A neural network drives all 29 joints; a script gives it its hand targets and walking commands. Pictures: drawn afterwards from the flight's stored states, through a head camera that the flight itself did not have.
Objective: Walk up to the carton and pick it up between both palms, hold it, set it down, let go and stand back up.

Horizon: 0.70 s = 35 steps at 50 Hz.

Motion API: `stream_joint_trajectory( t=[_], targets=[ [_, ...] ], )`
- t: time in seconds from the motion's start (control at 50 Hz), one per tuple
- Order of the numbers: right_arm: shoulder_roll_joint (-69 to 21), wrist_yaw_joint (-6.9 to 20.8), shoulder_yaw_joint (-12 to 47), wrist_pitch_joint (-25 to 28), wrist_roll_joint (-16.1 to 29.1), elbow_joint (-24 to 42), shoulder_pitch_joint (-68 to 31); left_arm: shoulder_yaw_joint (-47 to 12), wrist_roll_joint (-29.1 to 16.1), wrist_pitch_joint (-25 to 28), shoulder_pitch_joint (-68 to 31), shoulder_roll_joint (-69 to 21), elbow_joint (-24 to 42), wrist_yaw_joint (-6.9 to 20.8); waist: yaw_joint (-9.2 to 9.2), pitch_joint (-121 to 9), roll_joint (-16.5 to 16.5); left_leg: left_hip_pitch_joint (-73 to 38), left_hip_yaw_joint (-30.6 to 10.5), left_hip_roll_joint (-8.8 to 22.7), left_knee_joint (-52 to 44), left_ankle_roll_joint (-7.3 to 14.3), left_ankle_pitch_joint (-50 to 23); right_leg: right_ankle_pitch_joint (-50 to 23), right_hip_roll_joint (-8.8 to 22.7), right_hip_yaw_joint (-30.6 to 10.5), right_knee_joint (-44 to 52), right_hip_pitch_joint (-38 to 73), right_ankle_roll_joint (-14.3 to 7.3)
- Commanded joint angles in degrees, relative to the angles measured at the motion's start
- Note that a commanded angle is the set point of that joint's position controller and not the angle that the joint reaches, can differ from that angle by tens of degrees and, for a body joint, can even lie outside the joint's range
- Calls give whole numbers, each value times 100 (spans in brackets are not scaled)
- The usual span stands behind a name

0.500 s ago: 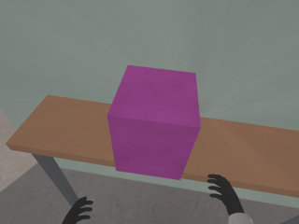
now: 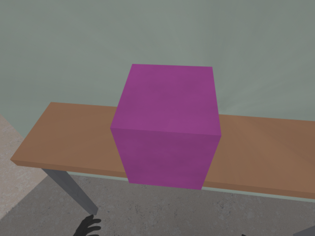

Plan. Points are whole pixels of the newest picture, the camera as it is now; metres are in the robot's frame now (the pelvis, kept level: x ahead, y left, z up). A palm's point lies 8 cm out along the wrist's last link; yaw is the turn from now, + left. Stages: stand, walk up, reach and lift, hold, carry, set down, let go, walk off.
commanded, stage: stand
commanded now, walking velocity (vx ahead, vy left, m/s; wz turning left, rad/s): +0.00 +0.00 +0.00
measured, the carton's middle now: (167, 129) +0.38 -0.02 +0.08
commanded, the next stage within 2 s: none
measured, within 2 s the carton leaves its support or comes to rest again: neither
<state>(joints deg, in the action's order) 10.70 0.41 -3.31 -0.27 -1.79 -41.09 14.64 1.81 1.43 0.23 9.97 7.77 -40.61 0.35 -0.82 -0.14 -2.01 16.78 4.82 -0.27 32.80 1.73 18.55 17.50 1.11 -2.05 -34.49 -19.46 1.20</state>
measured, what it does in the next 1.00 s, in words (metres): stands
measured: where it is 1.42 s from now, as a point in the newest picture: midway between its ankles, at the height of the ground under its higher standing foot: outside the picture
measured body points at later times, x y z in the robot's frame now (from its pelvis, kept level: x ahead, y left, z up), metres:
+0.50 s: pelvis +0.02 -0.02 +0.00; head +0.04 -0.04 +0.45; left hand +0.11 +0.21 -0.13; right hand +0.07 -0.26 -0.15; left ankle -0.01 +0.10 -0.73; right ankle +0.00 -0.13 -0.73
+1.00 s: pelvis +0.02 -0.03 +0.01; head +0.03 -0.04 +0.46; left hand +0.04 +0.20 -0.14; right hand +0.01 -0.25 -0.16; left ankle -0.01 +0.10 -0.73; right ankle +0.00 -0.13 -0.73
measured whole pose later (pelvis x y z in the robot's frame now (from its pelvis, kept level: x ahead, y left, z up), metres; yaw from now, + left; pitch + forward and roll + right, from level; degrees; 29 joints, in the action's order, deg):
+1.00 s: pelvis +0.02 -0.03 +0.01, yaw +0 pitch +0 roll +0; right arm 8.6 -2.2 -3.0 -0.8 -1.4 -61.5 17.1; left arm 2.0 1.1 0.6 17.6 6.8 -56.1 -2.5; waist -0.7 1.8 -1.5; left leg 9.8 3.9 2.4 27.6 -1.0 17.5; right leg 16.1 -1.6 -1.0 -28.7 -12.4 -1.4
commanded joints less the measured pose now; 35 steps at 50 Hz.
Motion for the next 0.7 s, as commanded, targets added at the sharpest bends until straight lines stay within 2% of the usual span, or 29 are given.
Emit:
stream_joint_trajectory(
  t=[0.0,0.02,0.04,0.06,0.08,0.1,0.12,0.16,0.18,0.2,0.22,0.24,0.26,0.28,0.3,0.36,0.38,0.4,0.42,0.46,0.48,0.5,0.52,0.54,0.56,0.58,0.62,0.64,0.68],
  targets=[
    [435,-61,-127,156,28,196,76,121,1,145,-27,516,311,-93,-23,-417,396,-87,-597,517,-682,241,-1305,-1576,210,-87,300,332,-217],
    [512,-86,-121,160,-10,112,162,111,-20,144,81,451,274,-92,27,-414,268,-285,-583,540,-627,204,-1627,-1720,193,-53,186,212,-190],
    [427,-70,-126,177,28,100,192,135,-38,155,269,549,189,-124,23,-553,326,-259,-621,573,-558,213,-1813,-1825,183,-98,175,353,-244],
    [542,-86,-149,155,27,-33,298,118,-30,168,211,534,242,-150,-4,-562,86,-351,-514,523,-550,192,-1758,-1827,250,-142,284,313,-280],
    [614,-107,-188,141,46,-26,151,92,-78,177,330,448,159,-160,31,-614,58,-467,-640,563,-624,242,-1667,-1656,134,-64,224,184,-226],
    [489,-87,-187,136,16,-21,157,141,-42,196,134,599,131,-157,-32,-630,389,-609,-472,491,-426,180,-1773,-1884,238,-183,327,146,-311],
    [436,-111,-160,125,13,-46,212,141,-52,185,224,585,108,-155,-54,-720,211,-666,-523,521,-435,201,-2008,-1989,217,-111,226,244,-323],
    [436,-138,-156,128,18,-167,209,162,-15,172,220,548,98,-172,-6,-653,-127,-377,-559,565,-507,214,-1916,-1921,232,-87,219,488,-334],
    [437,-119,-148,101,18,-223,225,135,-16,168,465,601,39,-188,33,-647,84,-468,-458,499,-373,229,-1907,-2180,290,-174,293,457,-351],
    [346,-149,-142,58,-13,-318,222,129,6,163,432,493,-29,-222,24,-453,29,-501,-401,515,-412,177,-1978,-2229,324,-137,259,363,-341],
    [461,-161,-153,44,21,-359,377,133,-16,121,394,551,-49,-197,-72,-415,435,-557,-469,519,-433,188,-2010,-2204,214,-149,257,249,-315],
    [429,-173,-172,52,11,-372,373,148,-15,106,544,543,-86,-218,7,-499,466,-632,-410,501,-375,148,-1654,-1986,245,-213,389,186,-364],
    [423,-163,-155,25,29,-467,470,146,-1,94,442,576,-106,-229,-71,-433,378,-677,-358,504,-391,149,-1592,-1956,288,-274,415,123,-412],
    [535,-168,-192,10,14,-511,359,150,-5,82,324,523,-115,-223,-66,13,282,-435,-453,487,-513,153,-1319,-1853,189,-230,474,-24,-363],
    [445,-150,-164,-13,-4,-545,390,167,22,89,409,679,-155,-216,-85,239,225,-317,-382,450,-523,117,-1157,-1725,244,-265,546,-72,-361],
    [505,-168,-184,-30,-11,-767,508,205,28,140,489,703,-246,-217,-96,103,322,-264,-318,371,-538,72,-690,-1709,336,-376,727,173,-475],
    [372,-184,-152,-47,19,-786,532,166,25,146,536,566,-300,-235,-95,92,252,-298,-334,394,-612,44,-740,-1547,337,-393,686,191,-468],
    [431,-217,-170,-42,10,-863,400,151,25,175,610,587,-317,-247,-13,93,265,-303,-382,459,-520,85,-1181,-2056,327,-363,656,376,-473],
    [432,-226,-184,0,33,-823,470,179,-22,164,714,690,-451,-275,-14,-347,630,-608,-392,459,-502,75,-1237,-2182,307,-400,612,455,-512],
    [490,-202,-171,2,65,-913,392,195,-27,168,744,660,-441,-292,72,-285,565,-559,-392,485,-567,92,-1233,-2238,349,-383,637,508,-497],
    [368,-177,-158,35,61,-965,488,182,-40,157,651,596,-495,-298,-41,-523,536,-747,-361,474,-520,78,-1420,-2392,347,-362,603,654,-493],
    [416,-199,-180,22,49,-1032,569,214,-1,172,733,731,-510,-323,-31,-484,464,-636,-328,445,-534,9,-1472,-2488,401,-411,630,753,-533],
    [370,-220,-146,-4,51,-1185,557,228,-9,136,682,775,-565,-317,-24,-123,308,-520,-361,512,-619,32,-1394,-2222,389,-428,677,601,-498],
    [414,-220,-165,-7,38,-1199,478,226,-16,137,669,662,-570,-306,6,-220,409,-597,-374,504,-630,35,-1446,-2339,343,-434,687,702,-484],
    [319,-225,-144,-8,55,-1224,516,234,6,117,675,754,-618,-321,-23,-374,284,-655,-376,517,-692,69,-1489,-2340,334,-359,639,781,-501],
    [347,-226,-136,8,27,-1244,510,220,-13,95,814,654,-731,-323,14,-95,422,-589,-370,520,-678,78,-1333,-2246,322,-397,725,623,-503],
    [420,-226,-171,-42,37,-1404,563,196,-37,73,916,589,-847,-316,47,116,304,-480,-374,480,-765,-3,-1015,-1734,297,-393,923,570,-463],
    [320,-231,-123,-65,46,-1495,668,174,-19,53,833,562,-882,-321,-46,329,208,-519,-320,456,-828,-25,-786,-1567,309,-450,983,380,-467],
    [349,-253,-118,-93,24,-1496,529,186,-14,37,797,606,-910,-289,0,505,364,-501,-406,481,-827,-11,-810,-1374,348,-474,1161,235,-529]
  ],
)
